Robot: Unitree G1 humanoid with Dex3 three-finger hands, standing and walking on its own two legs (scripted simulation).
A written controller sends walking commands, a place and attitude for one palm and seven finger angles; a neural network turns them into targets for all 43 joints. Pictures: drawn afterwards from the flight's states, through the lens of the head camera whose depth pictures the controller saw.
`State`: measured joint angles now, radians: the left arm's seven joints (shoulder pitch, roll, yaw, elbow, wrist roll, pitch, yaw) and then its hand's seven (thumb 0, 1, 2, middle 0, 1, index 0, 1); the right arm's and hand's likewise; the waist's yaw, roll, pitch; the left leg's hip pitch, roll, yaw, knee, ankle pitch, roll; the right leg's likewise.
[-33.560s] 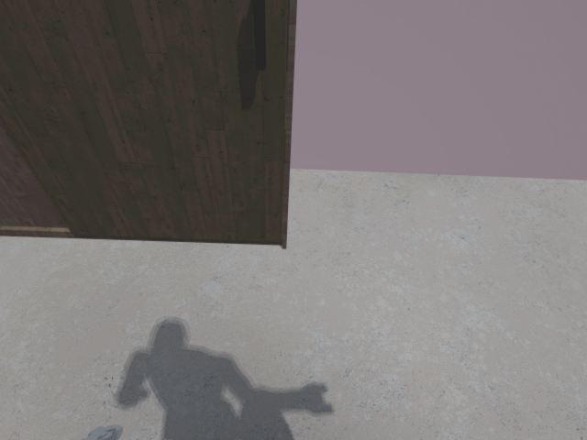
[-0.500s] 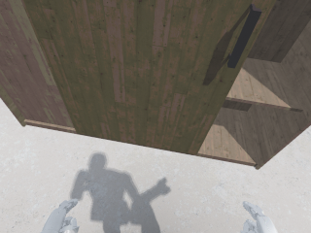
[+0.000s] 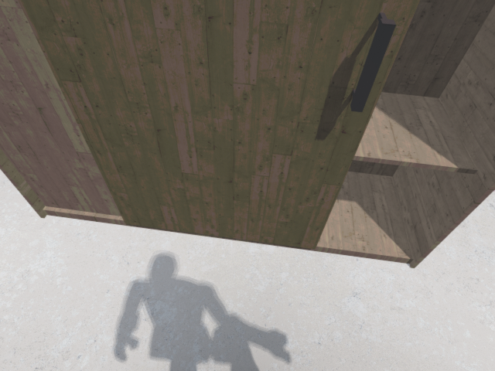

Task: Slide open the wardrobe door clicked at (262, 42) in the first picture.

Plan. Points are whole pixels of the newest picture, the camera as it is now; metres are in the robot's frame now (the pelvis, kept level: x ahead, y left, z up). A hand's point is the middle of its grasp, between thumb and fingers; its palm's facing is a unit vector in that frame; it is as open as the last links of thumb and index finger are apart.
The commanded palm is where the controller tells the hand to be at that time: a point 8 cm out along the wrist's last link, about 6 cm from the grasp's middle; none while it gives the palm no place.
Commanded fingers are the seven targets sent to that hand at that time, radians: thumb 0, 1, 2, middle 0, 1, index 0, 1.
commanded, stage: let the arm hang, fingers relaxed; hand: right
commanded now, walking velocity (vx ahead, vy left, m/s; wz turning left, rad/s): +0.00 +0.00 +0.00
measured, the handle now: (368, 64) +0.72 -0.23 +0.16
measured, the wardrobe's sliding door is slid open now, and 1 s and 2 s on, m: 0.44 0.44 0.44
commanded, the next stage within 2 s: look to check the result in 0.40 s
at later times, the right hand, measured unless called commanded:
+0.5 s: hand out of the picture +0.12 -0.24 -0.15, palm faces -0.04 +0.95 -0.30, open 7.4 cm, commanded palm none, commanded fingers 0.00 -0.90 -0.90 0.20 0.30 0.20 0.30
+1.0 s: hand out of the picture +0.13 -0.24 -0.15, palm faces -0.04 +0.94 -0.35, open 7.4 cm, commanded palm none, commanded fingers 0.00 -0.90 -0.90 0.20 0.30 0.20 0.30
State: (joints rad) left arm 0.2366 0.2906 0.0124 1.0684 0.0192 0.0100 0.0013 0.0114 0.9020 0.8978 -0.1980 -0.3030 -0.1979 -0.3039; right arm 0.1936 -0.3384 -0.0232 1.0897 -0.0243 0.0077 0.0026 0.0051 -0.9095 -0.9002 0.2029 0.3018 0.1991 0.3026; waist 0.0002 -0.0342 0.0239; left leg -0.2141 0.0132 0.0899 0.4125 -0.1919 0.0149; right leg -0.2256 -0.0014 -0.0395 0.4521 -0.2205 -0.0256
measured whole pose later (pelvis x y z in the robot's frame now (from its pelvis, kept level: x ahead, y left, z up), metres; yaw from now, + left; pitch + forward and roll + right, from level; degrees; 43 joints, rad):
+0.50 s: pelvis +0.03 +0.00 +0.01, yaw +0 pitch -1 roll +0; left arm 0.09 0.34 0.00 1.11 0.01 -0.02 0.00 0.01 0.90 0.90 -0.20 -0.30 -0.20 -0.30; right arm 0.09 -0.31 0.01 1.12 -0.02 -0.02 0.01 0.00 -0.90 -0.90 0.20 0.30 0.20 0.30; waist 0.00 0.00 0.03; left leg -0.12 0.02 0.08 0.32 -0.19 0.00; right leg -0.10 0.02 -0.05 0.31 -0.19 -0.03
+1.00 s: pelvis +0.05 +0.01 +0.01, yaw +0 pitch -1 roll +0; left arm 0.10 0.34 -0.01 1.12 0.01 -0.01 0.01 0.01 0.90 0.90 -0.20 -0.30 -0.20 -0.30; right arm 0.10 -0.34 0.00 1.12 -0.02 -0.02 0.00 0.00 -0.90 -0.90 0.20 0.30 0.20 0.30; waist 0.00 -0.01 0.04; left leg -0.08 0.01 0.09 0.30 -0.20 0.02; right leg -0.07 0.00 -0.04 0.28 -0.21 -0.01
